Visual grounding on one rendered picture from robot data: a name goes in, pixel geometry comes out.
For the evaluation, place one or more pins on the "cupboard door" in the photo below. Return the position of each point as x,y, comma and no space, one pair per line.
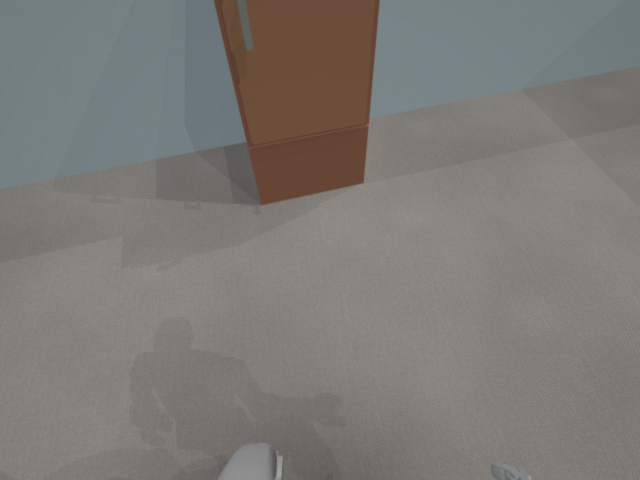
309,70

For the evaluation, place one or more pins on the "robot left thigh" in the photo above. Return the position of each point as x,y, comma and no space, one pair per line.
254,462

